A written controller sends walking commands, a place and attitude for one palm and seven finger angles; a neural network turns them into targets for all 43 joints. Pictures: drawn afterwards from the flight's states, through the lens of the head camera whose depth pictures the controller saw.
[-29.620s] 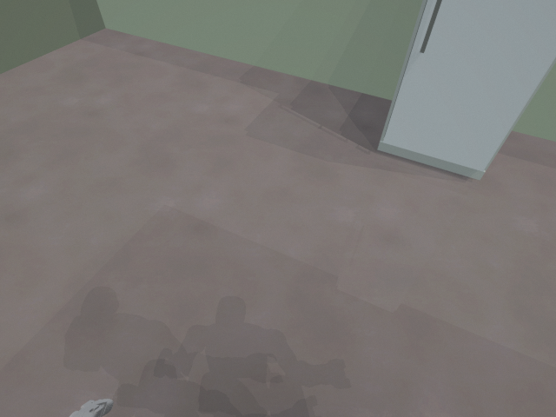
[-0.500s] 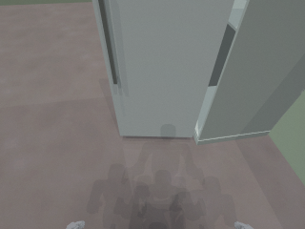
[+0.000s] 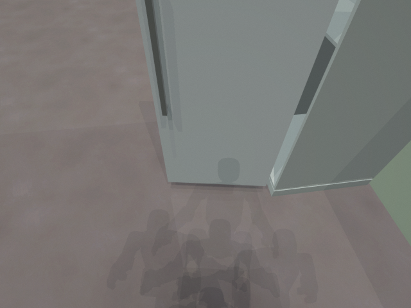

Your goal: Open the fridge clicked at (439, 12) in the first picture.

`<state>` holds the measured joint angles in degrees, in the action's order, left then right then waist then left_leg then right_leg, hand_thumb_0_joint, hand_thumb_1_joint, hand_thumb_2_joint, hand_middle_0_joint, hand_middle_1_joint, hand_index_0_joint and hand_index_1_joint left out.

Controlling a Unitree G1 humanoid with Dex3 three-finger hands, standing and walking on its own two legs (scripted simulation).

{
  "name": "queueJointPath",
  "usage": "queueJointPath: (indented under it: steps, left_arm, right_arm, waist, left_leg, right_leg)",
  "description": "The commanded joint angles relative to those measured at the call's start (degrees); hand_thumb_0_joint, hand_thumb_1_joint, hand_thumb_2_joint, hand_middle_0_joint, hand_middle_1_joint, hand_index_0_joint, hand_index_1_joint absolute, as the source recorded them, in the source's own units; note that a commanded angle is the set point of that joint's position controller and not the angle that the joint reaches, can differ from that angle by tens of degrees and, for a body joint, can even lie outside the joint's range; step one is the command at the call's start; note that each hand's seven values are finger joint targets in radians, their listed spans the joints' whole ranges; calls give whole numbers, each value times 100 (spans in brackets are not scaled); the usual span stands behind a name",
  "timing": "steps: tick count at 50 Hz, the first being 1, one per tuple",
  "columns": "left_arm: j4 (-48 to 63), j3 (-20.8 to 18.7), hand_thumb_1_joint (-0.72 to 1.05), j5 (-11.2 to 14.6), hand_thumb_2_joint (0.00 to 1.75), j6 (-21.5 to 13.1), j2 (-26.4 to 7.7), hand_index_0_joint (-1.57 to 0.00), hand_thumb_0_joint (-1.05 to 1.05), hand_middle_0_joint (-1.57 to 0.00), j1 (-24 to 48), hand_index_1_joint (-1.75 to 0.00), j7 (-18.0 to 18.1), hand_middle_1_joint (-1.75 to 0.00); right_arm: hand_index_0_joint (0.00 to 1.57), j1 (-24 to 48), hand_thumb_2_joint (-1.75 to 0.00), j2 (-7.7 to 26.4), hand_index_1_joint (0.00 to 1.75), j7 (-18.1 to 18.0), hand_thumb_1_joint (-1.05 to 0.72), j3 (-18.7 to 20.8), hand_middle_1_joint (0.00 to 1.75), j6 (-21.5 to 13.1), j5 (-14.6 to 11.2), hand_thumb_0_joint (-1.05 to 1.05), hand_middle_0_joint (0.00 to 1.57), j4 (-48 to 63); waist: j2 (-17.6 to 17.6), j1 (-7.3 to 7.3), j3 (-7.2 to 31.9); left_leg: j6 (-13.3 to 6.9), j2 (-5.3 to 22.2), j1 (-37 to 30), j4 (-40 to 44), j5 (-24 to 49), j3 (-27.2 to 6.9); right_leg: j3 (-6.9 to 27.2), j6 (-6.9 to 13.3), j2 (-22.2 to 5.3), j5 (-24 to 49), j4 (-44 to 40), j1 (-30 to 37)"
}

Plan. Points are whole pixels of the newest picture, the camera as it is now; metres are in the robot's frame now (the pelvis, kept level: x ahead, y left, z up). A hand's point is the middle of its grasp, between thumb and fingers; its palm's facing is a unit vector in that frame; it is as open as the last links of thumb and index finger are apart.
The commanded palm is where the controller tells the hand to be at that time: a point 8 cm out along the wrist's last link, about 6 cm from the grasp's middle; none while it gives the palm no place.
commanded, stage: let the arm hang, fingers relaxed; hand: left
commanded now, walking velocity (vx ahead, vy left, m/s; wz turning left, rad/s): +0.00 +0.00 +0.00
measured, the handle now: (157, 49) +0.78 +0.20 +0.09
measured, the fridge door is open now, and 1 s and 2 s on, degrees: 79 79 79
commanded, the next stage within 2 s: look to check the result in 0.34 s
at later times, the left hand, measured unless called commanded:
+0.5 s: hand out of the picture +0.12 +0.24 -0.16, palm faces -0.08 -0.94 -0.34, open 7.4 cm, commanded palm none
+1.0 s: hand out of the picture +0.12 +0.23 -0.16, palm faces -0.06 -0.93 -0.35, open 7.4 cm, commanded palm none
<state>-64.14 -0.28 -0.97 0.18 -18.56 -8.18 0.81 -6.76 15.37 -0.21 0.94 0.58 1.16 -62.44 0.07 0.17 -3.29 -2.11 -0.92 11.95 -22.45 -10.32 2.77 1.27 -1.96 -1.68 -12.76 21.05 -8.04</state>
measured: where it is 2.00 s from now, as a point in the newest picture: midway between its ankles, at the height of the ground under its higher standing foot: outside the picture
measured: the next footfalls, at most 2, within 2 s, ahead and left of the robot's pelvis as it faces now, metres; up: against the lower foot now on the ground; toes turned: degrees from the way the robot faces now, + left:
none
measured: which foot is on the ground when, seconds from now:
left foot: down 0.00-1.00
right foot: down 0.00-1.00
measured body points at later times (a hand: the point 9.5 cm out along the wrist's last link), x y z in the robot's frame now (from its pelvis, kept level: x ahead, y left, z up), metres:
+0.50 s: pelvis +0.03 +0.00 +0.00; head +0.06 +0.01 +0.45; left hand +0.13 +0.29 -0.14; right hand +0.10 -0.31 -0.13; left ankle +0.02 +0.09 -0.74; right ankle -0.02 -0.15 -0.74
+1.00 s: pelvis +0.04 -0.02 +0.00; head +0.06 -0.02 +0.45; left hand +0.12 +0.28 -0.13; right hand +0.11 -0.32 -0.13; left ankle +0.02 +0.09 -0.74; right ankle -0.02 -0.15 -0.74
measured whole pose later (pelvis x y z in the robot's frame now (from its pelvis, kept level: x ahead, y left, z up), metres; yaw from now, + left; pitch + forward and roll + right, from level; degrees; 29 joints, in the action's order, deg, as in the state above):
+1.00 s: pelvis +0.04 -0.02 +0.00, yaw -1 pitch -1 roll +0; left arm -64.5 0.2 -0.8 -0.9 -19.6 -5.3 0.8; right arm -4.3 19.1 -0.2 1.0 0.2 1.0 -64.0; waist -0.3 -0.6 -3.3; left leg -0.4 0.3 5.6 -16.8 -10.6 3.4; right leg 1.9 -0.5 -0.5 -12.7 15.4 -2.2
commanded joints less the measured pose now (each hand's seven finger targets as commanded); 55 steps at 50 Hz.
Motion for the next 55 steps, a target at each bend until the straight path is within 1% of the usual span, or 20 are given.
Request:
queueJointPath:
  steps: [1,8,12,14,18,19,21,24,25,29,30,34,40,44,48,49,51,53,54,55]
  left_arm:
    - [250,-159,90,-22,90,-147,-1013,-20,0,-20,149,-30,32,-30]
    - [310,-168,90,-23,90,-189,-1180,-20,0,-20,421,-30,38,-30]
    - [341,-171,90,-17,90,-204,-1245,-20,0,-20,496,-30,44,-30]
    - [360,-180,90,-22,90,-215,-1273,-20,0,-20,474,-30,47,-30]
    - [354,-166,90,-9,90,-201,-1297,-20,0,-20,528,-30,48,-30]
    - [357,-174,90,-14,90,-212,-1306,-20,0,-20,488,-30,49,-30]
    - [352,-166,90,-5,90,-197,-1297,-20,0,-20,519,-30,48,-30]
    - [345,-173,90,-6,90,-203,-1316,-20,0,-20,475,-30,50,-30]
    - [328,-163,90,-1,90,-194,-1316,-20,0,-20,497,-30,52,-30]
    - [317,-168,90,0,90,-198,-1329,-20,0,-20,444,-30,54,-30]
    - [309,-166,90,4,90,-195,-1311,-20,0,-20,456,-30,58,-30]
    - [296,-172,90,0,90,-209,-1329,-20,0,-20,415,-30,62,-30]
    - [282,-175,90,5,90,-213,-1307,-20,0,-20,428,-30,74,-30]
    - [289,-191,90,-2,90,-231,-1331,-20,0,-20,402,-30,75,-30]
    - [289,-184,90,4,90,-225,-1313,-20,0,-20,449,-30,68,-30]
    - [302,-195,90,-3,90,-232,-1321,-20,0,-20,408,-30,70,-30]
    - [296,-186,90,2,90,-222,-1310,-20,0,-20,463,-30,69,-30]
    - [292,-185,90,5,90,-224,-1312,-20,0,-20,458,-30,64,-30]
    - [301,-204,90,-2,90,-236,-1326,-20,0,-20,417,-30,68,-30]
    - [292,-193,90,4,90,-232,-1321,-20,0,-20,447,-30,68,-30]
  right_arm:
    - [20,142,-90,1268,30,-33,-90,230,30,-131,-11,0,20,192]
    - [20,384,-90,1458,30,-6,-90,241,30,-166,-7,0,20,183]
    - [20,408,-90,1527,30,-11,-90,238,30,-179,-13,0,20,188]
    - [20,418,-90,1550,30,-11,-90,244,30,-186,-26,0,20,196]
    - [20,434,-90,1591,30,-22,-90,226,30,-177,-17,0,20,171]
    - [20,412,-90,1605,30,-26,-90,225,30,-180,-29,0,20,183]
    - [20,435,-90,1600,30,-34,-90,221,30,-172,-20,0,20,165]
    - [20,395,-90,1633,30,-44,-90,222,30,-173,-35,0,20,174]
    - [20,416,-90,1637,30,-45,-90,214,30,-169,-30,0,20,149]
    - [20,363,-90,1651,30,-53,-90,211,30,-167,-42,0,20,152]
    - [20,369,-90,1636,30,-58,-90,216,30,-164,-35,0,20,133]
    - [20,357,-90,1640,30,-59,-90,216,30,-155,-41,0,20,131]
    - [20,352,-90,1604,30,-66,-90,222,30,-149,-37,0,20,116]
    - [20,345,-90,1605,30,-61,-90,220,30,-151,-40,0,20,131]
    - [20,361,-90,1606,30,-63,-90,218,30,-145,-25,0,20,109]
    - [20,359,-90,1612,30,-62,-90,218,30,-148,-31,0,20,132]
    - [20,378,-90,1603,30,-64,-90,213,30,-141,-23,0,20,113]
    - [20,362,-90,1612,30,-66,-90,210,30,-147,-20,0,20,119]
    - [20,355,-90,1601,30,-66,-90,205,30,-153,-32,0,20,131]
    - [20,364,-90,1608,30,-69,-90,205,30,-149,-25,0,20,126]
  waist:
    - [-41,-47,431]
    - [-6,-54,521]
    - [35,-68,687]
    - [5,-59,747]
    - [127,-75,714]
    - [96,-69,812]
    - [97,-74,713]
    - [21,-79,763]
    - [114,-85,692]
    - [36,-83,803]
    - [90,-93,759]
    - [-44,-92,763]
    - [8,-100,656]
    - [-72,-93,726]
    - [25,-107,602]
    - [-8,-95,678]
    - [50,-104,542]
    - [36,-99,605]
    - [-74,-90,678]
    - [-11,-99,640]
  left_leg:
    - [-12,797,-467,575,549,-769]
    - [17,810,-688,598,1152,-718]
    - [33,825,-854,569,1526,-660]
    - [31,819,-910,539,1631,-657]
    - [53,828,-983,577,1732,-637]
    - [48,829,-1023,525,1819,-631]
    - [56,835,-1030,567,1779,-614]
    - [50,840,-1095,534,1876,-618]
    - [62,845,-1094,560,1862,-579]
    - [60,849,-1153,547,1865,-590]
    - [70,855,-1162,561,1850,-570]
    - [68,856,-1187,547,1804,-576]
    - [87,861,-1188,566,1778,-538]
    - [84,857,-1216,550,1779,-548]
    - [107,866,-1157,603,1658,-515]
    - [100,860,-1193,569,1689,-526]
    - [112,866,-1145,621,1607,-509]
    - [112,869,-1160,634,1610,-518]
    - [101,875,-1207,608,1648,-521]
    - [109,877,-1214,614,1636,-506]
  right_leg:
    - [382,349,-487,628,-352,-98]
    - [396,328,-526,1049,-377,56]
    - [380,334,-550,1328,-361,200]
    - [393,344,-553,1421,-385,257]
    - [384,353,-562,1474,-414,313]
    - [389,360,-558,1575,-409,371]
    - [372,362,-570,1552,-435,333]
    - [396,378,-559,1670,-455,376]
    - [375,374,-584,1673,-460,358]
    - [405,385,-566,1730,-483,442]
    - [392,382,-580,1718,-492,415]
    - [427,395,-570,1820,-538,426]
    - [440,402,-588,1912,-566,394]
    - [468,414,-584,2042,-578,457]
    - [478,411,-581,1949,-615,409]
    - [498,421,-572,1989,-608,433]
    - [501,413,-571,1907,-636,385]
    - [507,418,-569,1903,-632,426]
    - [503,421,-568,1970,-635,450]
    - [500,423,-584,1998,-634,428]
